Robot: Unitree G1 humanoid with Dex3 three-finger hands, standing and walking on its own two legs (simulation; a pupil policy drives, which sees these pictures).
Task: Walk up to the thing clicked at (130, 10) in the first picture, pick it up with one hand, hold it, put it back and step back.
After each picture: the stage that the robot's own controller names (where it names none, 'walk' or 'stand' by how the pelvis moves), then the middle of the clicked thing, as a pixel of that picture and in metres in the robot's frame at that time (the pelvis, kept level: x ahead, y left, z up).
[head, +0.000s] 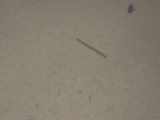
stand; (130, 8) +2.17 -0.75 -0.72
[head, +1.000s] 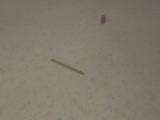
walk; (102, 19) +2.10 -0.20 -0.69
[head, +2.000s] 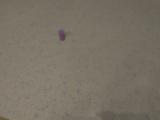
walk; (61, 35) +1.42 +0.26 -0.72
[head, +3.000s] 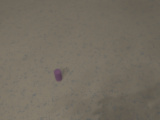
walk; (58, 75) +0.92 +0.27 -0.72
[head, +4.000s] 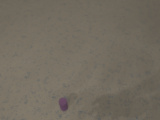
walk; (63, 104) +0.59 +0.19 -0.71
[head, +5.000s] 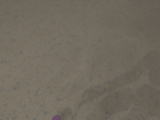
stand; out of the picture +0.43 +0.15 -0.70
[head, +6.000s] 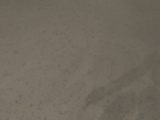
stand; out of the picture +0.37 +0.14 -0.72
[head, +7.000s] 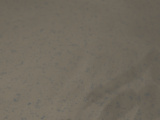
stand; out of the picture +0.38 +0.15 -0.73
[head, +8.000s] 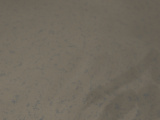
stand; out of the picture +0.38 +0.16 -0.73
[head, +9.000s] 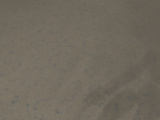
stand; out of the picture +0.38 +0.16 -0.73
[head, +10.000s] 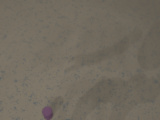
go down; (47, 113) +0.39 +0.17 -0.66
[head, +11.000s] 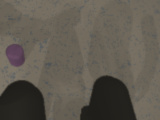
go down; (16, 56) +0.45 +0.21 -0.29
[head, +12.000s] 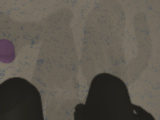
close in; (5, 52) +0.45 +0.22 -0.27
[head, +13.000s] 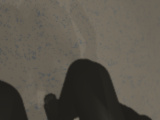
close in; out of the picture +0.44 +0.25 -0.22
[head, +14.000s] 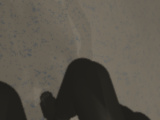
close; out of the picture +0.43 +0.25 -0.23
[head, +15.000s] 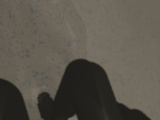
lift; out of the picture +0.40 +0.22 -0.23
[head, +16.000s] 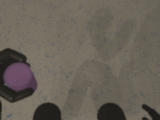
lift; (22, 81) +0.33 +0.18 +0.00
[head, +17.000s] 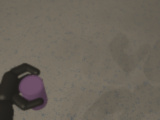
hold; (34, 93) +0.30 +0.15 +0.02
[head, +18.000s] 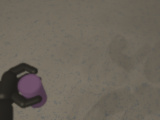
hold; (34, 92) +0.31 +0.16 +0.02
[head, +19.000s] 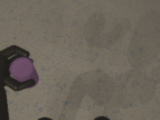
crouch; (26, 74) +0.38 +0.17 -0.04
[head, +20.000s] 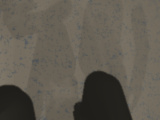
lower; out of the picture +0.47 +0.24 -0.11
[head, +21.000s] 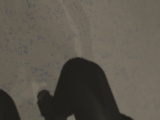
lower; out of the picture +0.44 +0.26 -0.23
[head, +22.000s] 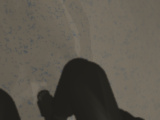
lower; out of the picture +0.44 +0.27 -0.23
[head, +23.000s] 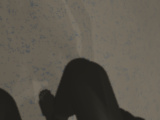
lower; out of the picture +0.44 +0.27 -0.22
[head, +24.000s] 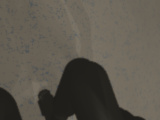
lower; out of the picture +0.44 +0.27 -0.23
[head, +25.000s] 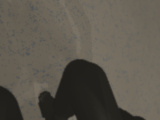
open; out of the picture +0.44 +0.25 -0.24
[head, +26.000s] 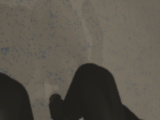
stand; out of the picture +0.45 +0.23 -0.25
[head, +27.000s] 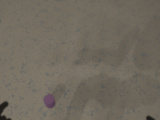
stand; (49, 101) +0.42 +0.15 -0.57
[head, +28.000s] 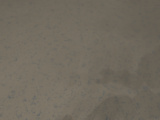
stand; out of the picture +0.40 +0.14 -0.66
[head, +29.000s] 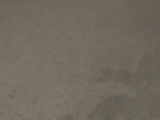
stand; out of the picture +0.39 +0.14 -0.67
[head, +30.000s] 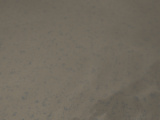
stand; out of the picture +0.43 +0.12 -0.72
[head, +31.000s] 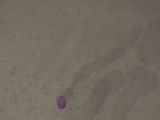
walk; (61, 102) +0.47 +0.11 -0.70
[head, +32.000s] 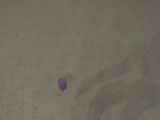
walk; (62, 84) +0.70 +0.18 -0.71
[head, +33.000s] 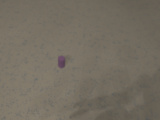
stand; (61, 62) +1.01 +0.14 -0.71
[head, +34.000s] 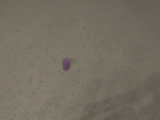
stand; (66, 64) +1.01 +0.14 -0.72
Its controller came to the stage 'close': yes
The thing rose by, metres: 0.72
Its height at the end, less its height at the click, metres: +0.00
